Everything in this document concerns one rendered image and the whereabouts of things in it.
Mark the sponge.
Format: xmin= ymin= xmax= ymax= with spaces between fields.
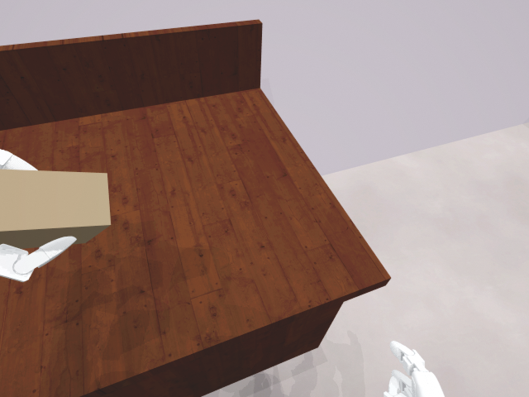
xmin=0 ymin=169 xmax=111 ymax=249

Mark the table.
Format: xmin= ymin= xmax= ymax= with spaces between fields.
xmin=0 ymin=20 xmax=391 ymax=397

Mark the left robot hand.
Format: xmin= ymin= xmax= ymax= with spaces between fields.
xmin=0 ymin=149 xmax=77 ymax=282

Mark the right robot hand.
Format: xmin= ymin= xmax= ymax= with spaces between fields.
xmin=384 ymin=341 xmax=445 ymax=397

